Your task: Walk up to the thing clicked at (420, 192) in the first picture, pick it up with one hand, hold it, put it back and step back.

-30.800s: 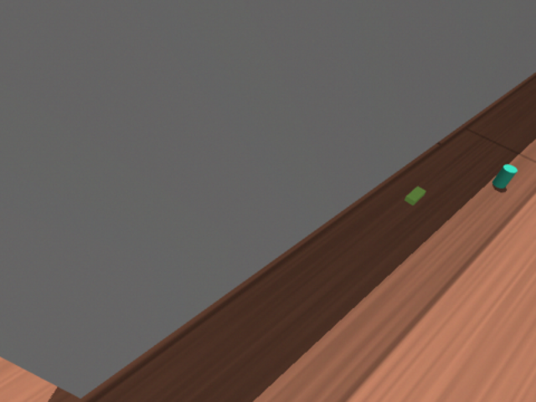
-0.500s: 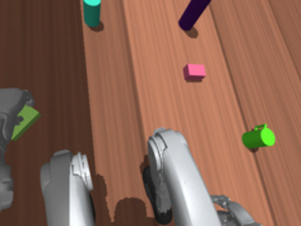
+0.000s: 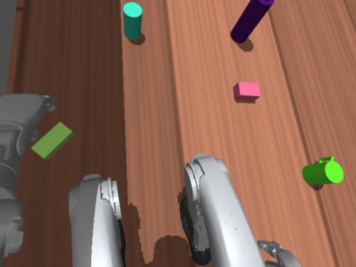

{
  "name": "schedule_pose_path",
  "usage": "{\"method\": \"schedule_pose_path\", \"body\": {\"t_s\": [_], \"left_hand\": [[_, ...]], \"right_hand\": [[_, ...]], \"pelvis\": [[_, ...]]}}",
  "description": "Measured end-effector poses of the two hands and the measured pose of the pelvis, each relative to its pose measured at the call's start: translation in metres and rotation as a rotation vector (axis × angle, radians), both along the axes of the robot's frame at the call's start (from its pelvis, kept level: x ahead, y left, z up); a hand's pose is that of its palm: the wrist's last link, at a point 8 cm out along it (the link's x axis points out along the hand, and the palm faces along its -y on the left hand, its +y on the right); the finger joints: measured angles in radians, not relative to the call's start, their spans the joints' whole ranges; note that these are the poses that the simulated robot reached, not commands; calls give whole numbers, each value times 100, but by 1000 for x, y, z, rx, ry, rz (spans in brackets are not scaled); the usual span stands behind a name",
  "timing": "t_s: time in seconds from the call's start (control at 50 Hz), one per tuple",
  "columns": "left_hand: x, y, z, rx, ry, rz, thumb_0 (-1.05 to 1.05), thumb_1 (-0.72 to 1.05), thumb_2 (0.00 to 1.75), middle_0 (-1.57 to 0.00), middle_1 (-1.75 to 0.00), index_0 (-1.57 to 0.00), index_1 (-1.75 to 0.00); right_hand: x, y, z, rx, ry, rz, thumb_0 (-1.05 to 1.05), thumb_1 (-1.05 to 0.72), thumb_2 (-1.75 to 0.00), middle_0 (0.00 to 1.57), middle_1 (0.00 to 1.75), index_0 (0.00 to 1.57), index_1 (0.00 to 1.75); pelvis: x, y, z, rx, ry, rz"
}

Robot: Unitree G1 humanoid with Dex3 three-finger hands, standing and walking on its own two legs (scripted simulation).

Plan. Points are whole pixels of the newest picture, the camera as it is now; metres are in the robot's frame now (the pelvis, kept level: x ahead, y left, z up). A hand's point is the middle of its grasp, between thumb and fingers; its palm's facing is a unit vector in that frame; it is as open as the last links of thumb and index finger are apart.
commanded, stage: lift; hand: left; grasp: from above
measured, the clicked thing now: (53, 140) +0.47 +0.29 -0.34
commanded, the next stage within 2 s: go down in 1.36 s
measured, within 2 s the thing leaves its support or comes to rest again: neither
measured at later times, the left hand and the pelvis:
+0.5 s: hand out of the picture +0.38 +0.28 +0.04, palm faces -0.44 -0.04 -0.90, open 6.4 cm; pelvis +0.00 +0.00 +0.13, yaw +3 degrees
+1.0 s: hand out of the picture +0.34 +0.26 +0.23, palm faces -0.45 -0.07 -0.89, open 6.1 cm; pelvis +0.03 +0.00 +0.30, yaw +5 degrees
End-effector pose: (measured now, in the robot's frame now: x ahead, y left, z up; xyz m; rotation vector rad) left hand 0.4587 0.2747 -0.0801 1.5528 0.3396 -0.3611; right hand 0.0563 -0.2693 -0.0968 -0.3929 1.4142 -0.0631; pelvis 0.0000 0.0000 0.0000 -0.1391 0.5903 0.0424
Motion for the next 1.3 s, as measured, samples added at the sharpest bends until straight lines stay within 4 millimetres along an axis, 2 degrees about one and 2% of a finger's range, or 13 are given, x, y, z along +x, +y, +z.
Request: {"method": "schedule_pose_path", "body": {"t_s": [0.08, 0.16, 0.32, 0.48, 0.62, 0.74, 0.84, 1.04, 1.3], "left_hand": [[-5, 3, 24, 7, -9, 5, 0, 24, 53, -71, -50, -72, -49], [-14, 8, 48, 8, 20, 30, 0, 29, 58, -75, -56, -76, -54], [-43, 8, 100, -44, 90, 19, 0, 39, 55, -77, -60, -81, -56], [-67, 7, 167, -57, 20, 6, 0, 44, 51, -80, -61, -85, -56], [-87, 5, 233, -43, 3, 42, 0, 46, 51, -82, -58, -86, -55], [-105, -1, 289, -58, 22, 42, 0, 48, 49, -85, -55, -88, -52], [-111, -5, 327, -65, 20, 53, 0, 48, 46, -86, -52, -89, -50], [-113, -9, 377, -60, 32, 62, 0, 50, 42, -88, -49, -91, -47], [-101, -10, 426, -52, 24, 79, 0, 55, 40, -92, -47, -95, -44]], "right_hand": [[5, -1, 10, 0, -18, -18, 1, -92, -90, 20, 30, 21, 30], [14, -1, 25, 4, -50, -35, 1, -92, -90, 20, 30, 21, 30], [41, 4, 69, 3, -135, -36, 1, -92, -91, 20, 30, 21, 30], [69, 10, 114, 11, -224, -30, 1, -92, -91, 20, 30, 21, 30], [86, 20, 161, 39, -296, -53, 1, -92, -91, 20, 30, 21, 30], [92, 26, 208, 51, -346, -71, 1, -91, -91, 20, 30, 21, 30], [94, 26, 244, 53, -379, -82, 1, -91, -91, 20, 30, 21, 30], [98, 19, 299, 38, -402, -111, 1, -92, -91, 20, 30, 21, 30], [109, 22, 343, 48, -395, -129, 1, -92, -91, 20, 30, 21, 30]], "pelvis": [[-1, 1, 13, 5, 7, 5], [-2, 2, 31, 10, 10, 7], [-2, 4, 76, 20, -4, 12], [-1, 5, 122, 35, -42, 26], [1, 4, 172, 54, -102, 31], [7, 4, 220, 73, -163, 34], [14, 2, 255, 86, -212, 37], [31, 3, 307, 104, -282, 37], [53, 7, 354, 120, -359, 34]]}}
